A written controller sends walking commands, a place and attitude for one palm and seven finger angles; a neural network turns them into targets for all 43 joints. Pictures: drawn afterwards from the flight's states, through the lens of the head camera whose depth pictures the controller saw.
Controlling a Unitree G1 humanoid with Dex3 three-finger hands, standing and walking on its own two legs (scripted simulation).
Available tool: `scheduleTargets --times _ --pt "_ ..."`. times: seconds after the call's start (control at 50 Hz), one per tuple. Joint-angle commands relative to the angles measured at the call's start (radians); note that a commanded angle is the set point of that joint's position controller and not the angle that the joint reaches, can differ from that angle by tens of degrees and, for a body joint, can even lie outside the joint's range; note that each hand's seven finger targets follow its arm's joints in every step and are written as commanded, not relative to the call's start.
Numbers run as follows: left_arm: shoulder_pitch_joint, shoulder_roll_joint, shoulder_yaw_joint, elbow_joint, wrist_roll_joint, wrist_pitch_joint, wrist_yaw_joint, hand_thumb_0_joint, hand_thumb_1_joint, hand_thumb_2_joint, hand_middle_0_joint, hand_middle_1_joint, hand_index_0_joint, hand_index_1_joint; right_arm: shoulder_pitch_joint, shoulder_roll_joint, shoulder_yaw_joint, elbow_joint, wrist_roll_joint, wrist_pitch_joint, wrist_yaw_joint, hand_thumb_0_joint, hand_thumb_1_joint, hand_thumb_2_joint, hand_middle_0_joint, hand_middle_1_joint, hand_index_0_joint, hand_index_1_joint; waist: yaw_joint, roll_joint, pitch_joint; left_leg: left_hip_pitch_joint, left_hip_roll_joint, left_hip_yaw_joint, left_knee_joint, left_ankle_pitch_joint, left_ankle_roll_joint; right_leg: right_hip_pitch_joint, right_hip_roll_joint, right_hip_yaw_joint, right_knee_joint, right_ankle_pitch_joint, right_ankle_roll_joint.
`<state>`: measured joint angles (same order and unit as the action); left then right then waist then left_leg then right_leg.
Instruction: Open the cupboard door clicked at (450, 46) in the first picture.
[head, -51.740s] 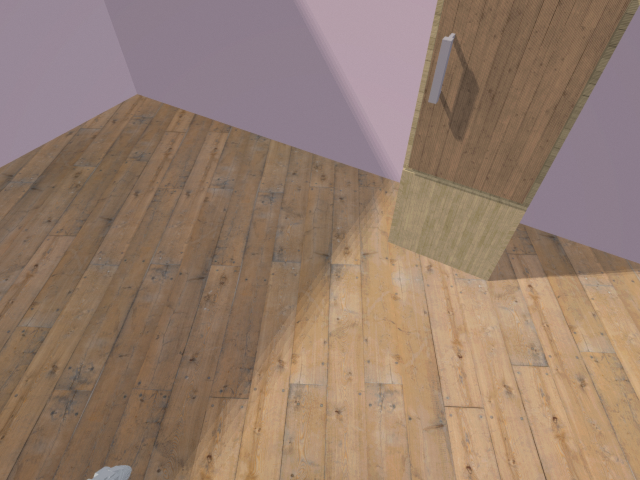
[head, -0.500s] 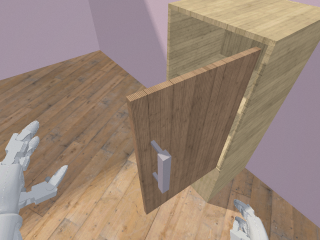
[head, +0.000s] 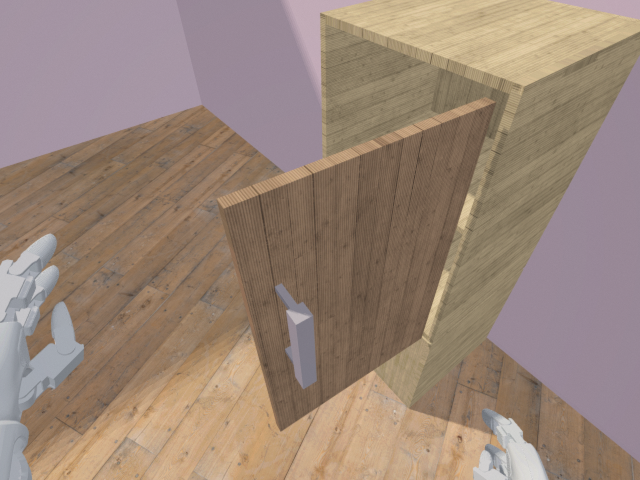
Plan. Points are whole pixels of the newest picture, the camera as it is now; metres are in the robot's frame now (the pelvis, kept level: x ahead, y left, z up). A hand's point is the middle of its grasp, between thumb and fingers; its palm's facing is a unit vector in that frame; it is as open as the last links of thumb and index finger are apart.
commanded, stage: step back with the hand held close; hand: left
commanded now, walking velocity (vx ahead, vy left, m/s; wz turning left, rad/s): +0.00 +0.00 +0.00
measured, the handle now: (294, 337) +0.30 +0.08 +0.01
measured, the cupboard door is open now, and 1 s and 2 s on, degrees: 85 85 85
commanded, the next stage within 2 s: stop stepping back and stand still in 1.04 s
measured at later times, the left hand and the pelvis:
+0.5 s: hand (90, 349) +0.19 +0.25 +0.15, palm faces +0.25 -0.83 -0.50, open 7.4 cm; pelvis -0.03 +0.01 +0.00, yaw -3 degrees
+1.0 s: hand out of the picture +0.03 +0.33 +0.17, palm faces +0.48 -0.73 -0.49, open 7.4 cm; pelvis -0.15 +0.06 -0.02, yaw +4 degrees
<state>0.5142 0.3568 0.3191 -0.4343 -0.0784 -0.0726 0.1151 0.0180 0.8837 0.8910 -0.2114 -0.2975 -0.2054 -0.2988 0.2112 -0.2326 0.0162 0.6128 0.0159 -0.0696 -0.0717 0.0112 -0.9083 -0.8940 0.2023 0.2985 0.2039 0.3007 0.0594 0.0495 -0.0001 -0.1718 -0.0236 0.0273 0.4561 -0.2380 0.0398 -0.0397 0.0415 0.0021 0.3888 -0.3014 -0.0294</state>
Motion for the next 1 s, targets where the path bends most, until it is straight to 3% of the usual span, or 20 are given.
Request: scheduleTargets --times 0.0,0.08,0.1,0.12,0.14,0.16,0.2,0.24,0.32,0.44,0.5,0.56,0.64,0.72,0.8,0.84,0.86,0.9,0.94,0.98 --pt "-0.068 0.175 0.127 -0.188 -0.008 -0.066 0.017 0.000 0.900 0.900 -0.200 -0.300 -0.200 -0.300 -0.142 -0.101 -0.037 -0.159 -0.004 -0.061 -0.009 0.000 -0.900 -0.900 0.200 0.300 0.200 0.300 0.004 0.014 -0.045 0.120 0.039 -0.020 -0.041 0.216 -0.004 -0.127 -0.036 0.013 -0.078 0.271 0.011" --pt "-0.060 0.172 0.129 -0.151 -0.014 -0.064 0.008 0.000 0.900 0.900 -0.200 -0.300 -0.200 -0.300 -0.148 -0.105 -0.043 -0.162 -0.004 -0.046 -0.009 0.000 -0.900 -0.900 0.200 0.300 0.200 0.300 0.007 -0.065 -0.041 0.115 0.037 -0.011 -0.037 0.224 0.004 -0.119 -0.039 0.022 -0.081 0.314 0.019" --pt "-0.147 0.200 0.139 -0.199 -0.011 -0.072 0.010 0.000 0.900 0.900 -0.200 -0.300 -0.200 -0.300 -0.153 -0.107 -0.044 -0.161 -0.001 -0.047 -0.011 0.000 -0.900 -0.900 0.200 0.300 0.200 0.300 0.001 -0.031 -0.059 0.129 0.035 -0.008 -0.033 0.223 0.006 -0.119 -0.042 0.030 -0.085 0.315 0.019" --pt "-0.245 0.339 0.282 -0.224 0.004 -0.114 0.019 0.000 0.900 0.900 -0.200 -0.300 -0.200 -0.300 -0.131 -0.126 -0.050 -0.178 0.008 -0.030 -0.008 0.000 -0.900 -0.900 0.200 0.300 0.200 0.300 -0.034 -0.047 0.004 0.113 0.051 -0.033 0.022 0.176 0.023 -0.220 -0.097 0.157 -0.142 0.436 0.042" --pt "-0.248 0.338 0.281 -0.185 0.011 -0.132 0.016 0.000 0.900 0.900 -0.200 -0.300 -0.200 -0.300 -0.132 -0.114 -0.050 -0.158 0.002 -0.017 -0.010 0.000 -0.900 -0.900 0.200 0.300 0.200 0.300 -0.036 -0.068 -0.003 0.094 0.045 -0.041 0.042 0.158 0.019 -0.199 -0.126 0.161 -0.134 0.521 0.038" --pt "-0.133 0.255 0.218 -0.109 0.010 -0.120 0.007 0.000 0.900 0.900 -0.200 -0.300 -0.200 -0.300 -0.145 -0.112 -0.052 -0.154 0.000 -0.003 -0.010 0.000 -0.900 -0.900 0.200 0.300 0.200 0.300 -0.041 -0.110 -0.012 0.096 0.045 -0.029 0.061 0.179 0.022 -0.192 -0.133 0.162 -0.117 0.612 0.058" --pt "-0.074 0.191 0.156 -0.095 0.019 -0.108 -0.003 0.000 0.900 0.900 -0.200 -0.300 -0.200 -0.300 -0.132 -0.118 -0.060 -0.178 0.005 0.022 0.000 0.000 -0.900 -0.900 0.200 0.300 0.200 0.300 -0.043 -0.129 -0.067 0.095 0.049 -0.005 0.067 0.239 0.020 -0.143 -0.133 0.131 -0.070 0.731 0.087" --pt "-0.041 0.183 0.143 -0.127 0.021 -0.108 -0.002 0.000 0.900 0.900 -0.200 -0.300 -0.200 -0.300 -0.139 -0.124 -0.067 -0.192 0.009 0.042 0.001 0.000 -0.900 -0.900 0.200 0.300 0.200 0.300 -0.041 -0.078 -0.125 0.110 0.060 0.006 0.061 0.332 0.022 -0.105 -0.131 0.105 -0.025 0.804 0.103" --pt "-0.001 0.242 0.193 -0.237 0.020 -0.106 0.014 0.000 0.900 0.900 -0.200 -0.300 -0.200 -0.300 -0.144 -0.119 -0.072 -0.230 0.014 0.073 0.000 0.000 -0.900 -0.900 0.200 0.300 0.200 0.300 -0.042 -0.079 -0.196 0.130 0.089 0.005 0.060 0.456 0.024 -0.104 -0.109 0.094 0.025 0.800 0.108" --pt "0.060 0.319 0.288 -0.347 0.013 -0.123 0.037 0.000 0.900 0.900 -0.200 -0.300 -0.200 -0.300 -0.145 -0.114 -0.076 -0.258 0.010 0.081 -0.009 0.000 -0.900 -0.900 0.200 0.300 0.200 0.300 -0.031 0.052 -0.224 0.058 0.127 -0.052 0.027 0.518 0.021 -0.084 -0.076 0.094 0.091 0.591 0.055" --pt "0.104 0.284 0.276 -0.323 0.010 -0.130 0.037 0.000 0.900 0.900 -0.200 -0.300 -0.200 -0.300 -0.127 -0.116 -0.077 -0.260 0.007 0.069 -0.002 0.000 -0.900 -0.900 0.200 0.300 0.200 0.300 -0.038 0.086 -0.195 -0.012 0.150 -0.080 -0.014 0.435 0.019 -0.095 -0.051 0.094 0.111 0.394 0.036" --pt "0.122 0.248 0.258 -0.256 0.009 -0.132 0.037 0.000 0.900 0.900 -0.200 -0.300 -0.200 -0.300 -0.121 -0.122 -0.078 -0.247 0.002 0.054 -0.001 0.000 -0.900 -0.900 0.200 0.300 0.200 0.300 -0.043 0.080 -0.126 -0.136 0.173 -0.112 -0.069 0.220 0.030 -0.102 -0.039 0.092 0.117 0.243 0.036" --pt "0.069 0.228 0.237 -0.215 0.027 -0.145 0.040 0.000 0.900 0.900 -0.200 -0.300 -0.200 -0.300 -0.107 -0.139 -0.081 -0.240 0.002 0.027 -0.007 0.000 -0.900 -0.900 0.200 0.300 0.200 0.300 -0.062 0.027 -0.020 -0.362 0.165 -0.149 -0.130 -0.288 0.050 -0.090 -0.042 0.129 0.080 0.060 0.029" --pt "-0.024 0.219 0.208 -0.252 0.054 -0.165 0.049 0.000 0.900 0.900 -0.200 -0.300 -0.200 -0.300 -0.095 -0.144 -0.080 -0.236 -0.008 -0.004 -0.012 0.000 -0.900 -0.900 0.200 0.300 0.200 0.300 -0.071 -0.024 0.027 -0.381 0.144 -0.178 -0.123 -0.451 0.041 -0.203 -0.045 0.147 0.015 -0.218 0.007" --pt "-0.080 0.251 0.233 -0.365 0.060 -0.190 0.067 0.000 0.900 0.900 -0.200 -0.300 -0.200 -0.300 -0.095 -0.129 -0.072 -0.224 -0.014 -0.043 -0.020 0.000 -0.900 -0.900 0.200 0.300 0.200 0.300 -0.052 0.130 -0.081 -0.393 0.214 -0.281 -0.282 -0.453 0.054 -0.056 0.030 0.024 0.254 -0.018 0.028" --pt "-0.046 0.294 0.279 -0.380 0.053 -0.196 0.071 0.000 0.900 0.900 -0.200 -0.300 -0.200 -0.300 -0.091 -0.118 -0.076 -0.212 -0.021 -0.057 -0.018 0.000 -0.900 -0.900 0.200 0.300 0.200 0.300 -0.041 0.153 -0.143 -0.345 0.242 -0.291 -0.309 -0.411 0.053 -0.043 0.044 0.011 0.342 -0.050 0.029" --pt "-0.021 0.261 0.261 -0.369 0.048 -0.194 0.069 0.000 0.900 0.900 -0.200 -0.300 -0.200 -0.300 -0.085 -0.107 -0.076 -0.212 -0.018 -0.062 -0.013 0.000 -0.900 -0.900 0.200 0.300 0.200 0.300 -0.044 0.151 -0.154 -0.356 0.253 -0.279 -0.308 -0.416 0.062 -0.030 0.042 0.010 0.375 -0.082 0.027" --pt "0.045 0.242 0.268 -0.320 0.041 -0.189 0.065 0.000 0.900 0.900 -0.200 -0.300 -0.200 -0.300 -0.084 -0.110 -0.080 -0.200 -0.018 -0.068 -0.001 0.000 -0.900 -0.900 0.200 0.300 0.200 0.300 -0.046 0.156 -0.130 -0.395 0.263 -0.247 -0.315 -0.433 0.067 -0.017 0.051 -0.003 0.366 -0.135 0.016" --pt "0.080 0.246 0.279 -0.282 0.023 -0.185 0.064 0.000 0.900 0.900 -0.200 -0.300 -0.200 -0.300 -0.091 -0.108 -0.084 -0.185 -0.018 -0.074 0.009 0.000 -0.900 -0.900 0.200 0.300 0.200 0.300 -0.048 0.154 -0.117 -0.348 0.268 -0.210 -0.320 -0.398 0.039 -0.053 0.053 -0.025 0.303 -0.171 0.010" --pt "0.074 0.227 0.250 -0.265 0.005 -0.185 0.058 0.000 0.900 0.900 -0.200 -0.300 -0.200 -0.300 -0.099 -0.103 -0.079 -0.165 -0.019 -0.070 0.019 0.000 -0.900 -0.900 0.200 0.300 0.200 0.300 -0.050 0.103 -0.098 -0.265 0.258 -0.183 -0.284 -0.329 -0.014 -0.114 0.032 -0.005 0.130 -0.209 -0.001"
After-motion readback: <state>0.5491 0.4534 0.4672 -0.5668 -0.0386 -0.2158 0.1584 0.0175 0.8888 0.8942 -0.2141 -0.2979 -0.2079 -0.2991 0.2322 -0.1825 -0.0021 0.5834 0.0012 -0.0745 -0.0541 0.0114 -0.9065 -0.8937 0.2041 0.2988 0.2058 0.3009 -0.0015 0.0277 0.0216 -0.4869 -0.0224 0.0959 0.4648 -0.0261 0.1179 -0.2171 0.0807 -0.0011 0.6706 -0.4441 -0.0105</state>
